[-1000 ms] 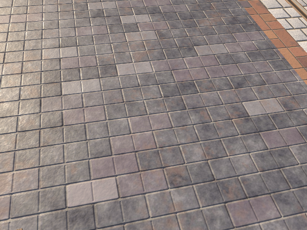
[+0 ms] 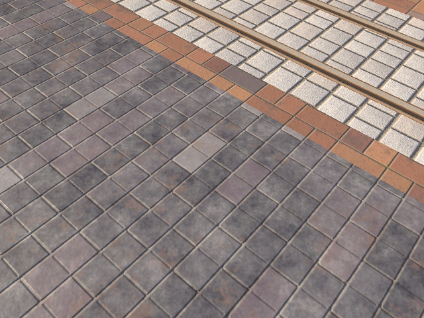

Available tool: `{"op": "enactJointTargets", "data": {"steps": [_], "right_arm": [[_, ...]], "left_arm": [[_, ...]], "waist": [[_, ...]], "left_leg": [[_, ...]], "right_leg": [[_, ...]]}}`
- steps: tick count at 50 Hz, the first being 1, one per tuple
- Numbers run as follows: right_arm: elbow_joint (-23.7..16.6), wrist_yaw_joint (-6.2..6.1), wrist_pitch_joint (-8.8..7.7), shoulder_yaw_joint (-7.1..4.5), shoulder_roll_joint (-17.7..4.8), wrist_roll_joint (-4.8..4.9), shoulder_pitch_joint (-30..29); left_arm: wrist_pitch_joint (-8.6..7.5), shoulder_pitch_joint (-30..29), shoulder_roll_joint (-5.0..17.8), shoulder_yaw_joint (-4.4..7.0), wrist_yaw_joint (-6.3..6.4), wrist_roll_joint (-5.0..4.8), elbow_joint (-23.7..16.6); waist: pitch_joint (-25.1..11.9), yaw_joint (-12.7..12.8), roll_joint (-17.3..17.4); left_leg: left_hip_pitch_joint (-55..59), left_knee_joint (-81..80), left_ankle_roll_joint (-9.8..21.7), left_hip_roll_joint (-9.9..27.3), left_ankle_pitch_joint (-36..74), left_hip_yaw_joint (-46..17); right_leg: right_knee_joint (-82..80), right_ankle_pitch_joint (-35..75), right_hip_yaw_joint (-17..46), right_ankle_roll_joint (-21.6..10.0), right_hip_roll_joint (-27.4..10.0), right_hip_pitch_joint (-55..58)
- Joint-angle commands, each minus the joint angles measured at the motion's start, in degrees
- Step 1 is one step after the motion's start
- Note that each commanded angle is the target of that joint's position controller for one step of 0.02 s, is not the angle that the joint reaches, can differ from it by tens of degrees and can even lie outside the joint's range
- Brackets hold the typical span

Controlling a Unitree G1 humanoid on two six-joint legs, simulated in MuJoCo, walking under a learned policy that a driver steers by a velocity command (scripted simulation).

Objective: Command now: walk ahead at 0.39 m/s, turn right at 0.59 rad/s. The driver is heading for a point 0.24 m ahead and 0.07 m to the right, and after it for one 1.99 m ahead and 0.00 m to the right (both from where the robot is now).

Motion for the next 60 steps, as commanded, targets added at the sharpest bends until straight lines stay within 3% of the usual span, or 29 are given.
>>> {"op": "enactJointTargets", "data": {"steps": [1, 5, 7, 8, 9, 10, 11, 12, 13, 15, 17, 22, 28, 31, 32, 33, 34, 35, 36, 38, 40, 43, 48, 50, 52, 54, 55, 57, 60], "right_arm": [[-2.4, 0.32, -0.83, -3.60, -11.9, 0.60, -0.9], [-1.4, 0.88, 0.29, -4.42, -13.8, 1.99, -2.8], [-1.4, 0.67, 0.63, -4.21, -12.9, 2.96, -4.4], [-1.6, 0.65, 0.27, -3.32, -10.3, 2.21, -2.6], [-4.8, 0.89, -0.11, -0.65, -1.9, -2.19, -2.0], [-5.5, 0.97, -1.02, -0.84, -5.8, -0.76, 0.9], [-5.6, 0.92, -1.18, -2.00, -10.5, 1.32, -5.0], [-6.0, 0.67, -1.22, -1.90, -10.8, 1.19, -7.5], [-4.8, -0.11, -0.96, -1.92, -10.4, 0.07, -7.5], [-4.7, -0.35, -0.03, -2.15, -10.6, -0.61, -7.4], [-4.0, -0.20, 0.51, -1.53, -8.5, -0.54, -6.2], [-4.6, 0.12, 1.49, -0.40, -6.0, -0.33, -10.5], [-6.1, 1.18, 1.47, -0.37, -6.1, 0.34, -15.3], [-6.0, 1.65, 0.55, -0.58, -5.8, -0.10, -13.3], [-6.8, 1.32, 0.33, -1.04, -8.9, -1.18, -12.7], [-7.3, 1.00, 0.75, -1.32, -11.3, -1.97, -14.0], [-5.9, 1.10, 0.95, -0.07, -6.1, -1.82, -13.3], [-5.8, 1.61, 0.82, 0.98, -3.5, -1.37, -13.8], [-5.3, 2.01, 0.92, 1.03, -3.4, -0.98, -14.9], [-5.5, 2.53, 1.06, 0.45, -5.6, 0.40, -16.1], [-6.4, 2.90, 1.16, -0.26, -8.3, 0.52, -15.1], [-8.2, 2.82, 1.30, -0.72, -8.7, 1.12, -16.3], [-10.2, 2.34, 2.73, -1.48, -8.3, 1.73, -15.0], [-10.8, 2.44, 3.28, -1.48, -7.4, 1.64, -14.5], [-10.8, 2.79, 3.84, -1.77, -6.7, 1.12, -12.8], [-11.9, 3.14, 4.37, -2.44, -7.7, 1.32, -14.8], [-12.1, 3.29, 4.68, -2.21, -6.8, 1.66, -15.1], [-12.2, 3.64, 4.96, -1.59, -5.4, 2.00, -15.4], [-11.3, 4.22, 5.34, -2.34, -6.2, 2.40, -11.8]], "left_arm": [[-1.64, -9.8, 1.5, -0.39, -0.97, -0.19, -7.0], [-1.22, -9.2, 2.7, 0.21, -1.68, -0.03, -7.6], [-0.79, 0.0, 5.6, 2.20, -1.38, 0.43, -5.0], [-0.41, 7.6, 9.3, 3.87, -0.41, 0.43, -3.0], [-0.26, 10.2, 15.7, 4.52, 1.06, 0.19, -3.8], [-1.24, 8.6, 17.0, 4.12, 0.30, 1.25, -6.6], [-1.91, 7.5, 12.4, 3.03, -0.24, 1.04, -6.3], [-2.30, 5.6, 9.9, 2.23, -0.03, 0.28, -5.2], [-2.22, 3.2, 8.7, 1.80, 0.37, -0.07, -5.3], [-1.65, -1.0, 8.4, 1.43, 1.10, 0.71, -5.8], [-1.65, -1.9, 8.8, 1.64, 1.77, 1.37, -5.2], [-0.06, -1.3, 9.4, 1.78, 3.27, 0.11, -3.7], [0.94, 0.0, 7.5, 0.58, 2.90, 0.82, -2.2], [0.78, -1.0, 5.1, -0.63, 2.86, 0.56, -2.0], [0.33, 1.7, 2.9, -1.38, 2.85, 1.86, -2.0], [-0.25, 7.4, 2.5, -1.45, 2.78, 2.45, -0.8], [-0.32, 6.1, 3.9, -1.24, 2.93, 2.38, -1.0], [-0.07, 4.3, 5.1, -0.92, 3.10, 2.21, -0.6], [0.32, 3.9, 3.6, -1.09, 3.13, 2.19, 0.1], [1.29, 3.4, 3.1, -1.07, 2.60, 2.54, 1.1], [1.48, 1.2, 5.2, -0.39, 2.37, 2.37, 0.6], [0.92, 2.1, 4.9, 0.20, 2.99, 2.21, 0.6], [0.72, 2.8, 4.3, 1.23, 3.64, 1.74, 0.5], [0.89, 2.9, 5.5, 1.80, 3.97, 1.79, 0.2], [0.57, 1.7, 6.5, 2.03, 4.50, 1.80, -0.5], [-0.22, 1.0, 6.7, 1.78, 4.80, 1.62, -1.3], [-0.40, 0.1, 7.6, 2.02, 4.77, 1.25, -1.2], [-0.04, -1.3, 9.4, 2.62, 4.66, 0.85, -1.0], [0.78, -1.7, 9.1, 2.54, 4.28, 0.10, -0.8]], "waist": [[4.5, -1.6, 10.4], [4.8, 0.0, 11.0], [-1.6, 5.4, 8.3], [-6.7, 8.6, 3.5], [-10.0, 5.6, -15.4], [-20.4, 6.1, -17.1], [-15.7, 8.5, -7.8], [-10.0, 7.4, -6.1], [-7.7, 5.8, -1.4], [-5.3, 2.7, -2.3], [-6.2, 1.5, -2.3], [-7.0, 2.6, -3.4], [-4.9, 5.1, -5.5], [-3.5, 2.5, -5.5], [-5.7, 3.9, -0.4], [-6.1, 7.9, 10.7], [-7.1, 6.8, 14.7], [-6.2, 5.9, 12.5], [-6.1, 6.5, 11.4], [-3.7, 6.6, 9.9], [-0.4, 4.7, 5.2], [-1.5, 5.4, 6.5], [-3.4, 4.7, 2.3], [-2.0, 4.6, -2.3], [-1.3, 4.2, -8.7], [0.6, 5.1, -5.8], [1.4, 4.7, -4.0], [1.1, 5.2, -5.4], [-1.1, 4.0, -7.0]], "left_leg": [[2.8, -9.9, 9.5, 13.0, -2.0, -7.8], [1.8, -2.8, 7.9, 13.6, 14.3, -3.2], [0.3, 12.3, 4.6, 10.6, 32.0, 2.2], [-7.6, 26.3, 1.1, 7.3, 27.4, 5.1], [-26.6, 47.2, -2.8, 1.4, -21.7, 4.7], [-35.4, 58.8, -4.3, -4.2, -26.6, -7.2], [-38.6, 60.8, -3.8, -1.9, -20.6, -9.7], [-39.9, 57.7, -2.8, -0.4, -15.7, -8.9], [-37.6, 54.1, -2.8, 1.5, -11.8, -9.3], [-30.7, 49.2, -3.0, 1.5, -8.5, -9.4], [-27.9, 45.0, -3.6, -0.2, -6.6, -8.5], [-25.0, 31.8, -4.8, -2.9, 0.6, -9.1], [-18.3, 20.8, -3.1, -3.7, -0.4, -8.7], [-7.1, 3.1, 0.2, -2.6, 13.0, -8.9], [0.3, 3.4, 2.7, 5.1, 28.1, -15.2], [4.6, 5.5, 9.8, 12.9, 43.0, -22.8], [1.6, 4.0, 16.2, 16.6, 39.8, -28.3], [0.1, 3.3, 15.7, 13.9, 35.0, -27.5], [-1.0, 3.8, 12.7, 10.4, 30.0, -24.3], [-6.7, 4.5, 7.6, 4.9, 18.5, -19.1], [-10.1, 4.5, 5.1, 1.5, 9.5, -16.7], [-9.3, 7.5, 6.9, 1.6, 14.6, -18.8], [-12.5, 13.3, 7.3, -0.9, 16.9, -19.5], [-18.1, 18.6, 4.6, -4.4, 10.9, -14.8], [-23.1, 28.6, 1.7, -6.4, -7.4, -8.3], [-28.6, 39.6, 0.6, -2.8, -20.0, -8.0], [-29.4, 38.1, 0.3, -1.4, -18.7, -8.0], [-25.3, 33.0, -0.2, -1.1, -13.2, -5.2], [-14.7, 21.4, 0.4, -4.2, -5.9, 0.0]], "right_leg": [[-8.5, -0.4, -2.4, -0.7, -0.8, -3.8], [-16.9, -3.8, -6.1, -3.4, 1.0, 5.3], [-26.0, 3.0, -8.3, -6.4, 5.4, 20.4], [-27.8, 10.8, -4.3, -8.6, 4.5, 34.2], [-26.1, 34.8, 18.0, -14.2, -11.4, 46.7], [-32.4, 26.7, 39.8, -26.7, -21.1, 51.7], [-33.8, 26.0, 32.1, -25.3, -18.0, 48.9], [-33.1, 26.0, 25.1, -22.6, -14.8, 44.3], [-32.9, 26.4, 21.1, -19.9, -12.0, 38.8], [-34.3, 32.2, 17.3, -18.8, -9.5, 28.8], [-34.2, 37.4, 15.4, -19.0, -8.4, 25.9], [-33.2, 30.0, 15.3, -17.0, -6.1, 24.5], [-29.7, 24.8, 18.9, -15.7, -6.6, 24.7], [-26.8, 17.4, 20.0, -12.0, -3.5, 23.0], [-23.1, 7.9, 17.4, -8.6, -0.5, 20.0], [-17.3, -12.7, 10.9, -5.0, 5.8, 14.5], [-15.6, -17.9, 7.8, -2.0, 4.6, 14.8], [-16.5, -16.6, 7.2, -0.7, 2.8, 16.9], [-20.8, -11.7, 6.3, -0.2, 2.3, 19.5], [-28.0, -0.8, 5.8, -0.5, 2.3, 26.3], [-26.0, -1.0, 4.2, -3.1, 2.9, 25.3], [-24.6, -0.1, 2.5, -4.1, 2.7, 24.5], [-24.6, 3.9, 2.7, -5.5, 0.8, 25.7], [-27.9, 8.5, 7.3, -8.9, -4.8, 27.6], [-30.8, 19.0, 15.1, -15.7, -15.6, 29.1], [-31.6, 27.8, 17.3, -18.9, -20.8, 30.1], [-31.2, 27.9, 14.5, -17.4, -19.4, 30.6], [-30.6, 29.6, 7.8, -14.8, -16.0, 29.7], [-27.0, 26.8, 0.5, -12.0, -12.8, 27.5]]}}
Keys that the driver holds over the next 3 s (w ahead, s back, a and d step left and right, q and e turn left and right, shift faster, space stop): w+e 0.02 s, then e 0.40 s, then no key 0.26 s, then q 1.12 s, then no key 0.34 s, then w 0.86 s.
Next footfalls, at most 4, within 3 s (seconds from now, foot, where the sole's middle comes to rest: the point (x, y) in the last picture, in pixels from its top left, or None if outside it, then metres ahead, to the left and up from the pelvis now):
0.16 right None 0.17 -0.17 -0.78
0.64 left None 0.30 0.03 -0.78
1.26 left None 0.27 0.07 -0.78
1.74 right None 0.28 -0.14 -0.78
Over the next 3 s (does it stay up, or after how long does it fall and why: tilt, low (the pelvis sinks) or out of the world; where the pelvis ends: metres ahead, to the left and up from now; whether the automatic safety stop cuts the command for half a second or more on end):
stays up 0.49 0.06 -0.02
